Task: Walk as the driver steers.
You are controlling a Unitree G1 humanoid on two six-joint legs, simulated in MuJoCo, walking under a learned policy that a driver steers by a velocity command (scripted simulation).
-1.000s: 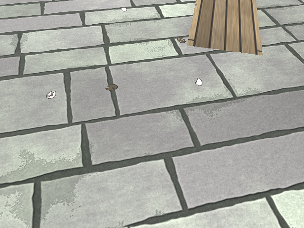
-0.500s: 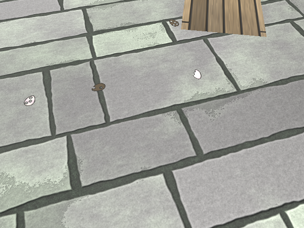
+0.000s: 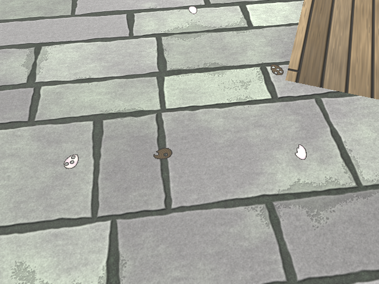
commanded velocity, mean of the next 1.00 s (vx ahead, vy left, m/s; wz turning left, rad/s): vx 0.50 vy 0.00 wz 0.29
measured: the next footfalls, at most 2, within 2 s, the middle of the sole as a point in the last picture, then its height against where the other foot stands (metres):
left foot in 0.06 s outside the picture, level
right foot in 0.60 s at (212, 257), level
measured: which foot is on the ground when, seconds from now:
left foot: up 0.00-0.04, down 0.06-0.60, up 0.62-1.00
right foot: down 0.00-0.04, up 0.06-0.58, down 0.60-1.00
